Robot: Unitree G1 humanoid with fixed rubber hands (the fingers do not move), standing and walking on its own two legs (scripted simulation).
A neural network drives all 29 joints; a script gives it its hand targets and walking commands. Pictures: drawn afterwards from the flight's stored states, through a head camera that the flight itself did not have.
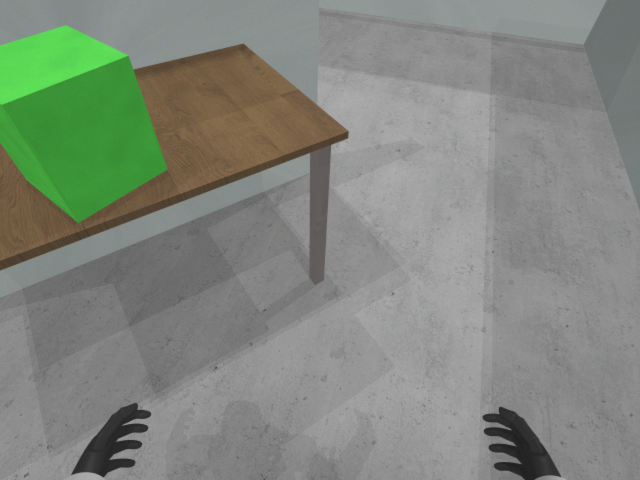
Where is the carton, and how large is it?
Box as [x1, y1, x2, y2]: [0, 25, 166, 222]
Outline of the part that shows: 65,25 0,45 0,142 25,178 78,222 165,170 166,166 128,56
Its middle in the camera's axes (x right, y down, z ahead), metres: -0.48 -0.22 +0.75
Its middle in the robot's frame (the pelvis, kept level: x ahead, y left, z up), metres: +0.72 +0.49 +0.04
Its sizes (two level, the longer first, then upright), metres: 0.210 0.200 0.250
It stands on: a table, 0.67 m high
